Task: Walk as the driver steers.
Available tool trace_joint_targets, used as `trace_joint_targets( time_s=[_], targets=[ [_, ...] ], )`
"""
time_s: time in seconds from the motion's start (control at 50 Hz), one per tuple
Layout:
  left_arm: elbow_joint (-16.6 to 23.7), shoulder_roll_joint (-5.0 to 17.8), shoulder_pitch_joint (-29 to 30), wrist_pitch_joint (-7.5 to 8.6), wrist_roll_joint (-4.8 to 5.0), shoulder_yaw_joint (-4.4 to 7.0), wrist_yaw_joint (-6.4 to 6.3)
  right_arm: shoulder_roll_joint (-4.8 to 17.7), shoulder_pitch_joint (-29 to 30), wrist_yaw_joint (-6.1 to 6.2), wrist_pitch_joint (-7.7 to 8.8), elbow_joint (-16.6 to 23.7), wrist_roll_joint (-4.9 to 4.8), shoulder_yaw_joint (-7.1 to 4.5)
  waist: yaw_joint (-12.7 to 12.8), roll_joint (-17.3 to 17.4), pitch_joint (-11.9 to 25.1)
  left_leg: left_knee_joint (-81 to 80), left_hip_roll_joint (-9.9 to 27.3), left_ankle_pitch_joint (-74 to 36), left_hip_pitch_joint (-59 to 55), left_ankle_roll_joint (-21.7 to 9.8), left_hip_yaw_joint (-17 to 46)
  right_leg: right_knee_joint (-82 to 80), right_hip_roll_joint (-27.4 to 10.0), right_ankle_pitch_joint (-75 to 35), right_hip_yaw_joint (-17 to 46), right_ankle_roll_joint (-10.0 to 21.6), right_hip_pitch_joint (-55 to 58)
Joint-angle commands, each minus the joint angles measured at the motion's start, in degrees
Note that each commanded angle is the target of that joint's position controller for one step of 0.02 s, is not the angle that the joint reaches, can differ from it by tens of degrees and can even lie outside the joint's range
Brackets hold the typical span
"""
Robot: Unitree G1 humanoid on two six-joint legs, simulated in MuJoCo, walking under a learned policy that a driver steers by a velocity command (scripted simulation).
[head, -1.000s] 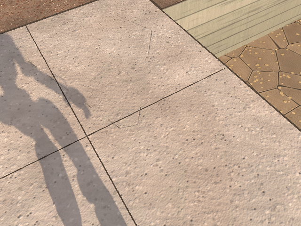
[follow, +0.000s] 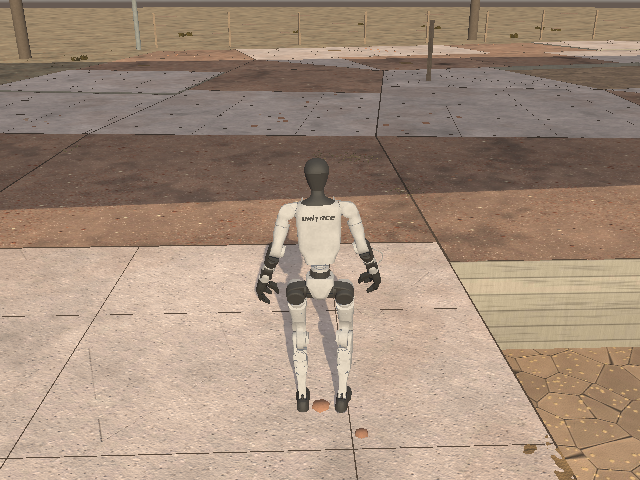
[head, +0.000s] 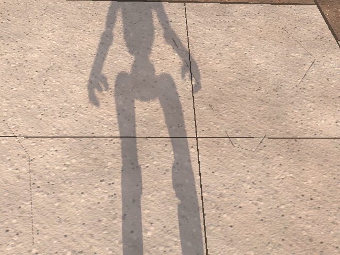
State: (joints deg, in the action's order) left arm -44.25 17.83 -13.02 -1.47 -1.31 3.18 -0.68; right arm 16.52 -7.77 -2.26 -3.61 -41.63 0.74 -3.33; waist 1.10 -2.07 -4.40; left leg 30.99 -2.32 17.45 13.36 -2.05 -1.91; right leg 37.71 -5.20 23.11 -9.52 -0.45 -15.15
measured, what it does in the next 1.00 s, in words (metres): steps on the spot: right foot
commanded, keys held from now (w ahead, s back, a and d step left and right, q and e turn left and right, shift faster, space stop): q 0.02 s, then no key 0.72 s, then w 0.26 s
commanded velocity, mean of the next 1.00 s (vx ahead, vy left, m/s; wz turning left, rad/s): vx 0.05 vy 0.00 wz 0.15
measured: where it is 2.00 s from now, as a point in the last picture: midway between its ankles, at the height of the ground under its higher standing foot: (145, 225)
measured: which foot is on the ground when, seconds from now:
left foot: down 0.00-0.82, up 0.84-1.00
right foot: up 0.00-0.42, down 0.44-1.00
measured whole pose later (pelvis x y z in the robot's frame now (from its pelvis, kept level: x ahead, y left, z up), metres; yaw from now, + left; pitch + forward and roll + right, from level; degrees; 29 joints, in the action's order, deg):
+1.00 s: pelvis +0.04 +0.00 +0.02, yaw +6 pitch +0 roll -1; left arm -60.6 14.6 -20.5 0.9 -1.0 2.3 -0.6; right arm 14.9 -13.9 -1.0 1.2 -58.1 1.7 -0.7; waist 0.9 -0.8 0.4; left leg 39.4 -0.1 22.7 18.0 -3.4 -1.7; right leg 18.3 1.7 14.4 0.8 2.8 -3.9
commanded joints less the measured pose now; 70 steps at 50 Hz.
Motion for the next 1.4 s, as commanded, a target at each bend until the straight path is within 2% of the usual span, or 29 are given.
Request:
trace_joint_targets(
  time_s=[0.02, 0.06, 0.1, 0.16, 0.3, 0.36, 0.4, 0.42, 0.44, 0.46, 0.48, 0.5, 0.54, 0.64, 0.74, 0.8, 0.84, 0.86, 0.9, 1.0, 1.04, 1.06, 1.08, 1.1, 1.12, 1.14, 1.18, 1.26, 1.4],
  targets=[
    [6.8, 4.3, 3.3, -0.89, -0.65, 0.66, -0.90, 17.1, -11.2, 1.11, 1.74, 2.1, -0.33, -4.69, -6.6, 12.6, 8.4, -12.5, 24.8, -35.5, -12.7, -15.5, 31.1, 23.7, 4.3, 15.0, 9.2, -1.6, -18.4],
    [5.0, 5.2, 2.0, -1.16, 0.85, 1.07, -0.52, 9.8, -3.5, 1.75, 1.35, 2.6, -0.53, -2.37, -1.7, 8.4, 3.0, -13.8, 17.1, -27.9, -7.3, -12.8, 20.5, 24.8, 2.2, 4.9, 11.5, -1.1, -17.4],
    [3.1, 6.4, -0.5, -0.99, -0.15, 1.53, 0.06, 7.2, 0.4, 2.41, 1.39, 3.4, -0.62, -1.32, -0.2, 10.0, 4.1, -13.7, 12.2, -30.6, -7.5, -10.2, 15.6, 23.7, 2.7, -0.6, 10.3, -1.4, -14.6],
    [2.1, 4.9, -1.5, -1.54, 0.21, 1.20, 0.69, 7.1, -2.0, 2.34, 2.09, 2.3, -0.48, -0.88, -0.5, 7.6, 6.5, -13.4, 12.1, -33.1, -8.9, -10.2, 14.5, 21.9, 3.5, -2.1, 10.0, -1.9, -12.3],
    [1.4, 2.9, 1.4, -2.03, 0.43, 0.31, 0.01, 7.3, -4.2, 2.66, 2.50, -0.6, 0.62, -0.04, -2.6, 8.8, 3.8, -14.0, 12.6, -22.0, -6.7, -10.5, 17.1, 6.0, 4.3, -0.2, 10.0, -0.7, -6.5],
    [0.4, 2.4, 0.5, -1.59, 0.94, 0.00, -0.67, 7.0, -3.4, 2.76, 2.61, -1.6, 0.81, 0.38, -2.1, 8.6, 4.2, -12.5, 12.7, -23.4, -4.5, -10.3, 18.4, -0.9, 5.3, 0.0, 9.7, 0.3, -0.9],
    [-1.2, 1.3, -2.0, -0.98, 0.92, -0.44, -1.12, 6.3, -1.7, 3.07, 2.62, -2.3, 0.24, 0.92, 0.1, 7.1, 4.6, -10.4, 11.6, -23.5, -2.8, -8.4, 18.4, -12.1, 5.6, -6.6, 9.2, 1.1, 5.6],
    [-1.8, 1.1, -3.1, -0.27, 0.46, -0.78, -1.37, 5.3, -1.7, 3.23, 2.83, -2.7, -0.10, 1.39, 1.0, 5.2, 5.1, -9.7, 10.8, -21.4, 0.1, -6.0, 18.2, -19.9, 3.8, -15.3, 11.4, 1.6, 11.5],
    [-2.1, 3.2, -3.6, 0.65, -0.45, -0.75, -1.74, 3.1, -3.2, 3.13, 3.36, -2.9, -0.14, 2.22, -0.1, 1.0, 7.0, -7.8, 8.5, -16.9, 2.9, -3.3, 16.5, -22.2, -2.8, -20.2, 18.6, 2.5, 16.8],
    [-1.6, 7.2, 0.9, 1.08, 0.06, -0.28, -1.46, 2.6, -6.9, 2.95, 3.23, -3.9, -0.58, 2.08, -4.6, -4.7, 5.2, -9.4, 2.1, -6.9, 1.6, -1.9, 11.4, -20.7, -7.4, -26.6, 23.2, 5.7, 11.5],
    [-1.8, 4.9, 2.7, 1.30, 0.54, -0.72, -0.71, 3.6, -6.4, 3.21, 2.76, -5.8, 0.22, 2.12, -3.5, -4.2, 5.5, -11.2, 2.3, -5.6, -5.2, -1.4, 10.5, -19.9, -7.4, -23.8, 22.1, 6.8, 6.4],
    [-2.0, 3.0, 3.4, 1.56, 0.52, -1.34, -0.30, 4.4, -5.6, 3.27, 2.66, -6.7, 0.30, 1.90, -2.9, -3.5, 4.0, -12.2, 2.7, -8.2, -6.0, -1.4, 11.5, -20.1, -4.3, -20.2, 19.7, 5.2, 5.4],
    [-3.7, 3.1, 1.5, 1.75, 0.70, -1.46, -0.62, 5.5, -4.5, 3.16, 2.90, -8.1, 0.06, 1.48, -1.5, -3.7, 3.3, -11.9, 3.9, -13.1, -6.2, -1.5, 12.0, -20.1, -1.2, -19.0, 17.1, 3.3, 6.6],
    [-6.9, 2.5, 0.3, 1.80, 0.83, -1.74, -0.93, 3.6, -5.5, 3.58, 3.24, -12.3, -0.15, 2.10, -1.1, 0.6, 3.0, -13.5, 4.3, -13.0, -4.3, -0.5, 12.0, -19.8, -1.1, -19.3, 16.8, 3.9, 9.1],
    [-9.7, 2.3, 0.5, 1.94, 0.77, -2.05, -1.03, 3.3, -5.8, 3.89, 3.16, -15.8, -0.20, 2.35, -1.1, 1.7, 2.5, -13.9, 4.6, -13.2, -4.7, -0.2, 11.8, -20.4, -0.8, -18.4, 16.9, 4.1, 8.5],
    [-11.3, 5.0, -1.6, 1.29, 0.56, -0.94, -0.84, 3.7, -6.0, 3.82, 2.89, -16.5, 0.35, 2.12, -0.1, -1.5, 2.2, -7.3, 0.3, 5.1, 0.2, -1.6, 7.9, -23.0, -0.6, 8.5, 20.3, 6.8, 8.1],
    [-12.7, 6.8, -5.6, 0.73, 0.44, 0.02, -0.67, 2.9, -3.4, 3.09, 3.02, -15.1, 1.38, 2.21, 1.5, -5.6, -2.4, 2.3, -1.5, 10.3, 9.3, -1.9, 3.1, -29.5, -7.5, 24.5, 30.5, 12.0, 7.1],
    [-13.3, 6.5, -6.4, 0.83, 0.40, 0.25, -0.63, 2.3, -2.2, 2.72, 3.42, -14.2, 1.73, 2.41, 1.6, -6.1, -4.7, 7.1, 0.5, 8.4, 12.1, -1.8, 1.7, -32.0, -11.3, 25.6, 34.6, 14.3, 5.7],
    [-13.5, 5.4, -6.7, 1.84, -0.16, 0.34, -0.37, 3.0, -1.3, 2.13, 4.47, -13.2, 1.47, 2.10, 1.1, -3.7, -4.9, 14.4, 3.3, 9.0, 16.7, -1.6, 2.8, -33.8, -13.3, 19.4, 36.3, 15.9, 7.3],
    [-13.7, 5.3, -4.5, 3.80, 0.50, 0.82, 0.11, 2.1, -2.6, 0.89, 6.36, -12.7, 0.64, 1.82, -1.3, -4.4, -1.5, 4.2, 2.7, 3.4, 6.3, -1.4, -1.1, -30.1, -6.5, 4.9, 23.1, 12.3, 4.6],
    [-13.5, 5.3, -3.1, 3.68, 0.79, 1.00, 0.40, 1.2, -8.9, 1.27, 6.44, -14.9, 0.48, 1.63, -4.2, -2.9, -1.0, -4.2, 0.3, -3.0, -7.3, -1.6, -4.3, -24.8, -4.2, 6.3, 19.5, 11.0, -4.2],
    [-13.3, 4.3, -3.2, 3.79, 0.45, 0.75, 0.51, 2.3, -13.5, 1.72, 6.65, -16.5, 0.61, 1.11, -5.7, -0.3, 0.0, -6.3, -0.2, -1.0, -15.1, -1.8, -2.9, -19.4, -2.3, 7.6, 17.9, 10.0, -9.7],
    [-12.0, 1.3, -1.7, 4.21, -0.01, -0.17, 0.81, 5.5, -19.8, 2.36, 7.17, -17.9, 1.18, 0.20, -8.5, 8.3, 1.3, -13.7, 8.6, 8.7, -21.5, -3.0, 9.5, -5.7, 2.0, 6.2, 12.6, 8.1, -16.0],
    [-9.1, -3.1, -0.2, 4.70, 0.36, -1.40, 1.31, 11.8, -26.8, 2.54, 7.33, -18.9, 0.98, -1.19, -9.9, 20.9, 4.0, -25.5, 23.0, 29.1, -24.9, -8.3, 35.8, 12.5, 9.1, 9.3, 5.9, 5.9, -26.1],
    [-9.1, 2.0, 0.3, 4.48, -0.75, -0.19, 1.45, 9.8, -24.3, 2.61, 6.93, -19.5, 0.96, -0.80, -7.0, 12.9, -0.3, -26.4, 25.2, 32.4, -18.4, -11.2, 40.1, 22.1, 6.5, 8.3, 11.1, 7.1, -27.9],
    [-9.3, 2.2, 0.8, 4.66, -0.60, -0.06, 2.03, 7.2, -17.9, 2.32, 7.20, -17.1, 0.78, -0.17, -3.9, 7.3, -3.8, -25.3, 22.6, 27.7, -14.2, -10.5, 34.4, 24.5, 3.5, 1.7, 12.8, 7.6, -28.4],
    [-10.8, 0.7, -0.8, 5.20, -0.45, -0.33, 2.88, 4.5, -13.3, 2.19, 8.37, -15.5, 0.35, 0.60, -1.1, 5.3, -2.7, -25.9, 17.2, 11.0, -12.2, -8.2, 23.4, 22.7, 0.8, -6.8, 12.0, 6.3, -24.5],
    [-10.1, -0.2, 2.3, 4.11, -0.92, -0.44, 3.24, 2.2, -18.8, 2.52, 9.53, -18.1, -0.01, 1.47, -1.4, 5.9, -0.5, -24.0, 13.7, -15.7, -15.7, -7.9, 12.4, 21.8, 0.6, -12.1, 8.3, 3.2, -25.3],
    [-3.7, -2.8, 17.4, 3.77, -0.16, -1.93, 3.09, 1.4, -22.6, 2.98, 9.28, -19.9, 0.27, 2.08, -3.9, 6.9, -3.6, -23.7, 11.8, -32.3, -14.0, -8.4, 5.7, 3.7, 3.1, -18.6, 3.3, 2.1, -23.1]
  ],
)
Next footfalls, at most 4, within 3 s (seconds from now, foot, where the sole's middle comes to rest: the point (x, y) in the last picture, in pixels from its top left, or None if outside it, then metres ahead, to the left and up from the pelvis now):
0.44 right None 0.05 -0.11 -0.77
1.08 left None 0.12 0.12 -0.77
1.56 right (172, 249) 0.48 0.01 -0.77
2.10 left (126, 180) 0.76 0.21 -0.77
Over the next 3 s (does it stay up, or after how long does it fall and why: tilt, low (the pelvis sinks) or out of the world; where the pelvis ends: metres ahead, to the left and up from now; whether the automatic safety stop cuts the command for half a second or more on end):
stays up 1.07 0.07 0.02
